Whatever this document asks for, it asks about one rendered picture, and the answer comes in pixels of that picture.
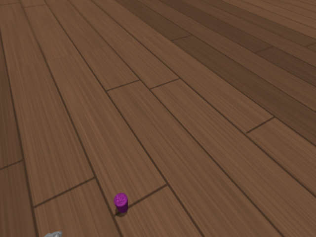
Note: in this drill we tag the cup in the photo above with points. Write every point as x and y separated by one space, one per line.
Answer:
121 202

